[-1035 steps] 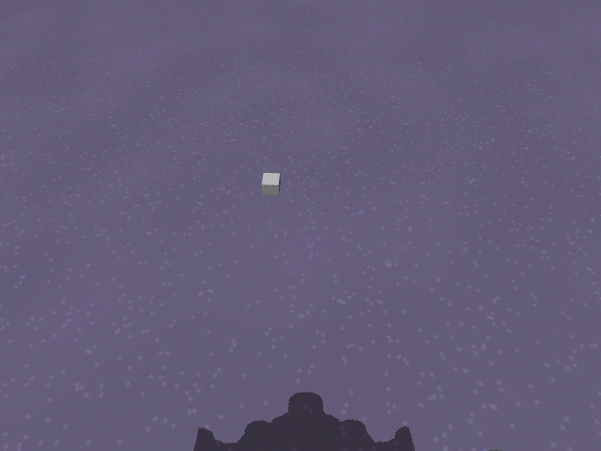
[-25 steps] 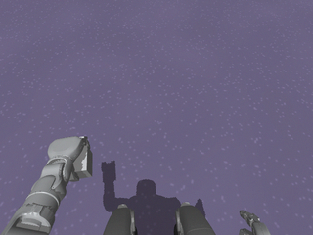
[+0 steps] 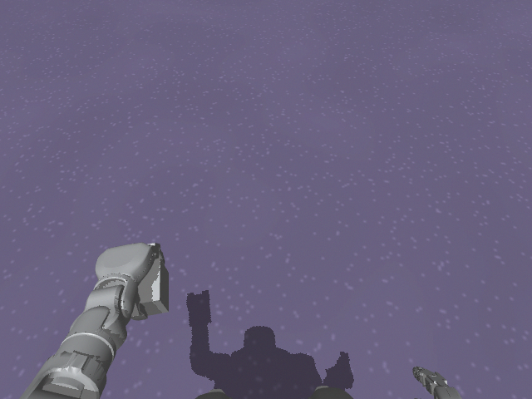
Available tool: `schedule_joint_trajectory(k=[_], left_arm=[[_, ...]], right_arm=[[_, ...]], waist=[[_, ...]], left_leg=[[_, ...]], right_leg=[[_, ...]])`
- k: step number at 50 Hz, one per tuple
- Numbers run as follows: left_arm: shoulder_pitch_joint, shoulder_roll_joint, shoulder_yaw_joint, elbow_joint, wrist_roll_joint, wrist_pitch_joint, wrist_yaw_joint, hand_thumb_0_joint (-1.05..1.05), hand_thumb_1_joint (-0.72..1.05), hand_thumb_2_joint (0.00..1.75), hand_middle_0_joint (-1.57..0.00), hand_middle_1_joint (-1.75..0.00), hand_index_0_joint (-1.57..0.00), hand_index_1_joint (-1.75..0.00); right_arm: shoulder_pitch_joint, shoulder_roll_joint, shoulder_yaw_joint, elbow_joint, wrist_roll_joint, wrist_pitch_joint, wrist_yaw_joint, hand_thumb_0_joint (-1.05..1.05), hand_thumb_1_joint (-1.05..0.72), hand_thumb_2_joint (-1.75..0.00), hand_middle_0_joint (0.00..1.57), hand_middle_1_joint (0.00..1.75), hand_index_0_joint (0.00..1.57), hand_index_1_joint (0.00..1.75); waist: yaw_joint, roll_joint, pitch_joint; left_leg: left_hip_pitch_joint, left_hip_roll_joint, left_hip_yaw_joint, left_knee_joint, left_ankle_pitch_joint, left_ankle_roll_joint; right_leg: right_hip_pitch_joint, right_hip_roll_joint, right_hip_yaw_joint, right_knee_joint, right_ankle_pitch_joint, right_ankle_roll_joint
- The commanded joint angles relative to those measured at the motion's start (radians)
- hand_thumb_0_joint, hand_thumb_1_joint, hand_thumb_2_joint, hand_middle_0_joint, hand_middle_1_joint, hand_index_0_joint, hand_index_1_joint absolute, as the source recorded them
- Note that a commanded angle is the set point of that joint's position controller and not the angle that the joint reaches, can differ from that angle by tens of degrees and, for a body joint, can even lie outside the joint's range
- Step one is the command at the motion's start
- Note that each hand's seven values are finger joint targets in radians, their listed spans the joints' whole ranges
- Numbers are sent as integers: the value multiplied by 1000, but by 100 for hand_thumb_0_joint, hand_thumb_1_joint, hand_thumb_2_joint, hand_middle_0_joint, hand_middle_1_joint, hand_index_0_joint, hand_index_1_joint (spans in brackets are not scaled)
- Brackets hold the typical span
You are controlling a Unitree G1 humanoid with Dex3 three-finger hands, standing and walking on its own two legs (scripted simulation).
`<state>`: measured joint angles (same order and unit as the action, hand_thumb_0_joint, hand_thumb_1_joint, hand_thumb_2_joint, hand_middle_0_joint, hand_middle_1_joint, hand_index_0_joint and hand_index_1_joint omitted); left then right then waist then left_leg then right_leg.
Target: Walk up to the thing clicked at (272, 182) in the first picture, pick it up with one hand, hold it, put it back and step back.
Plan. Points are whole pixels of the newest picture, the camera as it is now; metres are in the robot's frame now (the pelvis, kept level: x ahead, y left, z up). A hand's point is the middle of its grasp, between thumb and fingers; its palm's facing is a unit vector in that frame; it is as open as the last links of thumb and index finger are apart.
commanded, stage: hold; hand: left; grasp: from above
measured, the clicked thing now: (142, 288) +0.32 +0.22 -0.10
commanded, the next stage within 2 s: crouch in 1.80 s
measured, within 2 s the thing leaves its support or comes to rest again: neither
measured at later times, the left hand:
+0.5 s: hand (131, 277) +0.31 +0.22 -0.04, palm faces -0.45 -0.06 -0.89, open 10.8 cm
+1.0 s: hand (125, 286) +0.29 +0.22 -0.02, palm faces -0.44 -0.05 -0.90, open 10.8 cm
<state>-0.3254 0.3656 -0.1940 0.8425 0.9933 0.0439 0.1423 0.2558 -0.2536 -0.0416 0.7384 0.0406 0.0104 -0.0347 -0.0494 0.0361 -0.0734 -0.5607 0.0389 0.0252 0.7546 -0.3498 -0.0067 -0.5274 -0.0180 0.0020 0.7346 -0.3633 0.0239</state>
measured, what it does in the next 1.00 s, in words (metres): stands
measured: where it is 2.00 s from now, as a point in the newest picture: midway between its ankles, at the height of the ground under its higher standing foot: outside the picture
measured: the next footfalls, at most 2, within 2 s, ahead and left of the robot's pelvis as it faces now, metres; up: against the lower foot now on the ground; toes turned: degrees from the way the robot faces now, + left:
none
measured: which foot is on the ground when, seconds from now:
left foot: down 0.00-1.00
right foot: down 0.00-1.00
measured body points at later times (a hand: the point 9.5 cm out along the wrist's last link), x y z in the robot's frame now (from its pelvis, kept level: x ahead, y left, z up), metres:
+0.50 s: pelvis +0.01 +0.00 +0.02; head +0.03 -0.02 +0.47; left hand +0.33 +0.22 +0.01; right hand +0.12 -0.27 -0.11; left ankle +0.01 +0.12 -0.71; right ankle +0.00 -0.14 -0.71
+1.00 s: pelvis +0.00 +0.00 +0.02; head +0.01 -0.02 +0.47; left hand +0.31 +0.22 +0.03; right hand +0.13 -0.26 -0.09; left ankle +0.01 +0.12 -0.71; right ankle +0.00 -0.14 -0.71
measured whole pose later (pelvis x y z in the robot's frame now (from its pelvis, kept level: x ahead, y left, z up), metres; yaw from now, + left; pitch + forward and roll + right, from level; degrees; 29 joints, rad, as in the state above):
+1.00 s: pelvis +0.00 +0.00 +0.02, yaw -1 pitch +2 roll +0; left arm -0.23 0.39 -0.21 0.65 1.00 0.02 0.00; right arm 0.20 -0.26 -0.04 0.69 0.06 0.07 -0.04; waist 0.00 0.05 -0.02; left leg -0.30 0.03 0.05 0.51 -0.24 -0.01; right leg -0.29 -0.02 0.02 0.52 -0.27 0.02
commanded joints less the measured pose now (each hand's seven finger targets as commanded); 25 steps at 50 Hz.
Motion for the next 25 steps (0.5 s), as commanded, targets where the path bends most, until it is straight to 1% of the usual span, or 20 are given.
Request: schedule_joint_trajectory(k=[1,3,4,5,6,7,8,9,11,12,14,15,17,18,19,20,21,22,23,25], left_arm=[[-329,213,82,-204,16,-9,32,0,52,99,-97,-72,-94,-75],[-309,204,75,-193,20,-5,28,0,55,99,-99,-72,-96,-75],[-312,203,76,-209,15,-4,26,0,54,100,-99,-71,-96,-74],[-303,203,78,-198,19,-2,21,0,53,96,-97,-72,-95,-74],[-300,209,83,-200,19,-1,16,0,51,97,-96,-70,-93,-73],[-306,209,81,-229,18,-3,11,0,54,97,-98,-71,-95,-74],[-297,203,76,-221,20,-1,5,0,52,96,-97,-69,-94,-72],[-295,193,66,-213,21,1,-2,0,52,96,-97,-70,-94,-73],[-302,202,72,-243,15,1,-9,0,51,95,-96,-67,-93,-71],[-283,200,73,-233,13,2,-16,0,50,95,-95,-68,-92,-71],[-292,196,68,-263,12,0,-27,0,51,93,-95,-67,-93,-70],[-295,207,73,-269,13,-1,-34,0,51,93,-95,-66,-93,-69],[-274,200,71,-274,12,-2,-44,0,51,92,-95,-67,-93,-70],[-290,212,75,-305,12,-6,-47,0,51,93,-95,-67,-93,-70],[-278,212,77,-290,15,-7,-52,0,51,92,-94,-68,-92,-70],[-259,206,72,-274,14,-5,-56,0,53,92,-96,-67,-94,-69],[-276,208,73,-298,9,-9,-60,0,52,93,-95,-68,-93,-70],[-304,228,81,-332,12,-14,-60,0,52,92,-95,-68,-93,-70],[-281,231,88,-307,15,-11,-58,0,53,92,-96,-67,-94,-70],[-247,197,66,-294,11,-9,-62,0,51,95,-96,-67,-93,-70]], right_arm=[[-1,-144,-56,-98,-3,-25,-10,0,-89,-90,20,30,20,30],[-5,-143,-57,-101,-1,-21,-9,0,-89,-90,20,30,20,30],[-8,-144,-58,-102,0,-20,-8,0,-89,-90,20,30,20,30],[-3,-144,-60,-97,0,-18,-6,0,-89,-90,20,30,20,30],[0,-146,-61,-96,-2,-17,-5,0,-89,-90,20,30,20,30],[-10,-146,-64,-103,-1,-16,-4,0,-89,-90,20,30,20,30],[-7,-147,-64,-104,-1,-15,-3,0,-89,-90,20,30,20,30],[-10,-148,-64,-111,0,-12,-2,0,-89,-90,20,30,20,30],[-17,-148,-63,-123,4,-7,-1,0,-89,-90,20,30,20,30],[-18,-148,-61,-126,5,-5,-1,0,-89,-90,20,30,20,30],[-25,-147,-61,-134,5,-3,-1,0,-89,-90,20,30,20,30],[-27,-147,-62,-133,5,-2,-2,0,-89,-90,20,30,20,30],[-33,-142,-58,-140,6,1,-2,0,-89,-90,20,30,20,30],[-35,-146,-58,-144,7,4,-3,0,-89,-90,20,30,20,30],[-34,-146,-59,-144,7,4,-4,0,-89,-89,20,30,20,30],[-44,-144,-58,-145,6,6,-5,0,-89,-90,20,30,20,30],[-42,-146,-59,-149,7,6,-4,0,-89,-90,20,30,20,30],[-44,-147,-58,-149,8,8,-6,0,-89,-90,20,30,20,30],[-54,-143,-55,-154,9,11,-7,0,-89,-90,20,30,20,30],[-62,-143,-53,-158,10,13,-6,0,-89,-90,20,30,20,30]], waist=[[3,-5,-291],[7,-7,-287],[10,-11,-288],[4,-14,-283],[7,-8,-287],[21,10,-299],[12,14,-297],[13,-2,-274],[20,-4,-259],[18,-3,-254],[19,-8,-264],[24,-3,-268],[29,-29,-262],[30,-15,-262],[25,-6,-259],[31,-21,-244],[25,-33,-256],[35,-11,-264],[38,-20,-237],[32,-32,-219]], left_leg=[[253,-47,-4,-109,304,6],[269,-48,0,-114,333,8],[279,-49,3,-121,338,7],[273,-49,1,-123,351,7],[286,-47,0,-130,370,5],[310,-44,0,-136,388,3],[320,-42,-1,-137,404,2],[314,-41,-2,-146,399,3],[309,-44,1,-165,369,4],[310,-45,4,-170,364,5],[328,-42,3,-176,378,6],[331,-43,5,-176,390,8],[327,-46,7,-180,399,14],[334,-47,9,-188,392,12],[340,-46,13,-191,395,12],[340,-45,10,-195,395,13],[349,-44,11,-196,402,15],[353,-46,12,-202,400,14],[346,-48,14,-209,379,15],[350,-49,15,-221,362,17]], right_leg=[[123,47,1,-128,301,-24],[133,47,5,-136,333,-21],[151,46,6,-143,339,-21],[153,48,6,-141,349,-22],[166,49,1,-140,355,-25],[158,51,-1,-142,360,-27],[158,53,-4,-142,363,-29],[161,55,-6,-149,362,-28],[179,53,-4,-166,345,-29],[182,52,0,-172,342,-30],[192,54,-1,-174,352,-30],[199,53,0,-177,366,-28],[220,49,4,-185,391,-23],[226,48,5,-190,384,-25],[225,49,5,-190,380,-27],[229,49,2,-197,381,-25],[235,49,2,-197,390,-24],[239,48,4,-202,389,-25],[240,46,4,-215,372,-23],[233,45,3,-224,358,-23]])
